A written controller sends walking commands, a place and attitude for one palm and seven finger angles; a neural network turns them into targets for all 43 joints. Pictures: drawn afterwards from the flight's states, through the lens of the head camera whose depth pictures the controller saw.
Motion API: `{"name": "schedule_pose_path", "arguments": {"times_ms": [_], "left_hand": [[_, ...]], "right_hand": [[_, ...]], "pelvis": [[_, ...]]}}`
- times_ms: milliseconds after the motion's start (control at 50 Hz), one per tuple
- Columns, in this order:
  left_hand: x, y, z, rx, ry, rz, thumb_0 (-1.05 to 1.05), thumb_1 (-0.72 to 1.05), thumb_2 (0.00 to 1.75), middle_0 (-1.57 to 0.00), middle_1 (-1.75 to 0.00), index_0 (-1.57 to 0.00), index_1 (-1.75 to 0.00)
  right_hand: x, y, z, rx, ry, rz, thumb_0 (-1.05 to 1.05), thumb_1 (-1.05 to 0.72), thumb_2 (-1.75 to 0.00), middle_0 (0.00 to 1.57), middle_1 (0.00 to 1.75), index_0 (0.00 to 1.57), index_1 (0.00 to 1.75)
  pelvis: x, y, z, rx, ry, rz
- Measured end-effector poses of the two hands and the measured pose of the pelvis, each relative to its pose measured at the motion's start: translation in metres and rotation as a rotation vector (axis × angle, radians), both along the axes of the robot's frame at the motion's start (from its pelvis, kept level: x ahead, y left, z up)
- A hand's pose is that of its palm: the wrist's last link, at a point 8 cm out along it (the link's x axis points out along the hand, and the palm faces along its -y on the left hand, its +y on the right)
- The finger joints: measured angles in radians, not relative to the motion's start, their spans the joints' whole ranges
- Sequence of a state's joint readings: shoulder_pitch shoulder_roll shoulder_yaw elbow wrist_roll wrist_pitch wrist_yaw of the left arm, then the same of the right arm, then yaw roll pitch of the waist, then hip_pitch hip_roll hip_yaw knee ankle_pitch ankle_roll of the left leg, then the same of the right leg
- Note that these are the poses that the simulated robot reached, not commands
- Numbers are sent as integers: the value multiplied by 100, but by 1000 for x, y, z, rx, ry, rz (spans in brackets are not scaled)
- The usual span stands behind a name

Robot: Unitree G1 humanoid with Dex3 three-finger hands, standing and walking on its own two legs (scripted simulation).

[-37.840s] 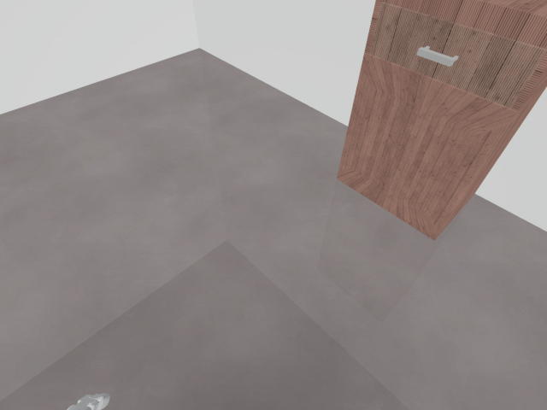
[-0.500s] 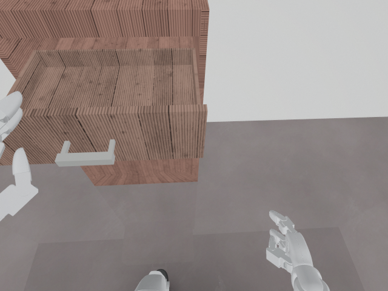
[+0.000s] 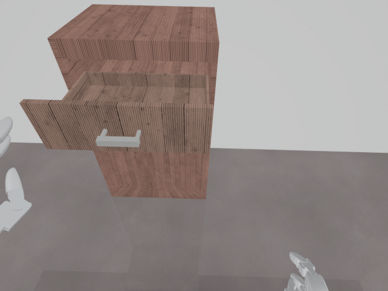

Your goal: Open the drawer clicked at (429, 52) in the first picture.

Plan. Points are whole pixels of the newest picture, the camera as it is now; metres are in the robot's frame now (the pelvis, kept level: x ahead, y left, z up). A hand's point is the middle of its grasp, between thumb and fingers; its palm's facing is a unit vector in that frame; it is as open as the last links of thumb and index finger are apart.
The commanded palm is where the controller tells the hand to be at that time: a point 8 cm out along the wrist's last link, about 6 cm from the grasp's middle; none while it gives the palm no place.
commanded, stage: stop stepping back and stand still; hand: left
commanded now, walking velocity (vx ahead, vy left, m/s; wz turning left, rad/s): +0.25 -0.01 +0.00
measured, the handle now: (119, 136) +0.53 +0.24 +0.02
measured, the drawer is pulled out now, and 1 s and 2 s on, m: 0.28 0.28 0.28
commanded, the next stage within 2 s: let the arm hang, fingers relaxed in 0.64 s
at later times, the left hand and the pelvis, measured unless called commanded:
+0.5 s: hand (16, 240) +0.14 +0.23 +0.19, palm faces +0.45 -0.75 -0.48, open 7.4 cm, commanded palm +0.08 +0.26 +0.21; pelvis -0.04 -0.02 -0.01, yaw +2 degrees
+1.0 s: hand out of the picture +0.04 +0.15 -0.15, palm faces -0.01 -0.98 -0.19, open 7.4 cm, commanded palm none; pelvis -0.05 -0.03 +0.00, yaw +2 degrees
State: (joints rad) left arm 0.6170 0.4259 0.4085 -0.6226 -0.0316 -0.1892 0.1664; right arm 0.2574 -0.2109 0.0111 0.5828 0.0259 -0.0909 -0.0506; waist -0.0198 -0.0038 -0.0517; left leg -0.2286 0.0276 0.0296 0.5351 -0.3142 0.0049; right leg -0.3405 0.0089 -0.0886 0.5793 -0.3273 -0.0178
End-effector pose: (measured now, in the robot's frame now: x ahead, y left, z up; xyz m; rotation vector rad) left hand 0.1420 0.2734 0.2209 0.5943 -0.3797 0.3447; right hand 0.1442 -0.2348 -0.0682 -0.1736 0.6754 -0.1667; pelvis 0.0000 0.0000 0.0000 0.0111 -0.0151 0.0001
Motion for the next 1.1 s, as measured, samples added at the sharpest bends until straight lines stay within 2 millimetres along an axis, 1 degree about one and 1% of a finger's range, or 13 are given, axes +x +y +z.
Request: {"name": "schedule_pose_path", "arguments": {"times_ms": [160, 260, 360, 460, 580, 740, 760, 800, 860, 920, 960, 1020, 1100], "left_hand": [[-27, -6, -18, -89, -29, 61, 1, 89, 90, -21, -31, -21, -31], [-37, -10, -19, -120, -23, 23, 1, 89, 90, -21, -31, -21, -31], [-44, -5, -10, -42, -26, 5, 1, 89, 90, -21, -31, -21, -31], [-44, -2, -9, -15, 10, 45, 1, 89, 90, -21, -31, -21, -31], [-34, -17, -25, -66, 42, 38, 1, 89, 90, -21, -31, -21, -31], [-27, -24, -18, -49, 67, -16, 1, 89, 90, -21, -31, -21, -31], [-23, -22, -24, -33, 89, -21, 1, 89, 90, -21, -31, -21, -31], [-8, -14, -66, -78, 255, 4, 1, 90, 90, -21, -30, -21, -31], [-1, -7, -168, -262, 638, 106, 0, 90, 90, -20, -30, -20, -30], [-33, -27, -267, -422, 1032, 160, 0, 91, 90, -19, -30, -20, -30], [-68, -51, -314, -505, 1254, 161, 1, 91, 90, -19, -30, -20, -30], [-124, -83, -354, -626, 1486, 182, 1, 93, 90, -20, -30, -20, -30], [-170, -71, -360, -668, 1568, 301, -3, 102, 90, -21, -30, -21, -30]], "right_hand": [[-20, 6, -25, 28, 68, 82, 1, -90, -90, 20, 30, 20, 30], [-33, -2, -10, -30, 80, 69, 1, -90, -90, 20, 30, 20, 30], [-41, -11, 3, -57, 13, 36, 1, -90, -90, 20, 30, 20, 30], [-47, -13, -2, -21, 15, 27, 1, -90, -90, 20, 30, 20, 30], [-45, -20, -22, -11, 88, 53, 1, -90, -90, 20, 30, 20, 30], [-36, -23, -6, -37, 89, 30, 1, -90, -90, 20, 30, 20, 30], [-33, -23, -7, -27, 76, 46, 1, -90, -90, 20, 30, 20, 30], [-28, -25, -19, -11, 94, 77, 1, -90, -90, 20, 30, 20, 30], [-31, -29, -39, 8, 166, 83, 1, -90, -90, 20, 30, 20, 30], [-48, -29, -51, 22, 246, 64, 1, -90, -90, 20, 30, 20, 30], [-66, -29, -54, 22, 314, 45, 1, -91, -90, 20, 30, 20, 30], [-102, -28, -58, 14, 442, 20, 0, -91, -90, 20, 30, 20, 30], [-153, -26, -61, 7, 630, 9, 0, -91, -90, 20, 30, 20, 30]], "pelvis": [[-22, -12, -9, 15, -14, 37], [-31, -11, -1, 20, 16, 37], [-42, -8, -2, -1, -1, 40], [-39, -14, 0, -12, 7, 38], [-41, -25, -7, -18, 11, 36], [-32, -24, 2, -7, 14, 22], [-33, -23, 2, -9, 22, 28], [-36, -20, 0, -3, 35, 40], [-40, -20, -5, 4, 38, 42], [-43, -23, -7, 4, 21, 41], [-45, -25, -6, 5, 7, 39], [-46, -27, -3, -1, -4, 35], [-49, -32, 3, -14, -5, 42]]}}
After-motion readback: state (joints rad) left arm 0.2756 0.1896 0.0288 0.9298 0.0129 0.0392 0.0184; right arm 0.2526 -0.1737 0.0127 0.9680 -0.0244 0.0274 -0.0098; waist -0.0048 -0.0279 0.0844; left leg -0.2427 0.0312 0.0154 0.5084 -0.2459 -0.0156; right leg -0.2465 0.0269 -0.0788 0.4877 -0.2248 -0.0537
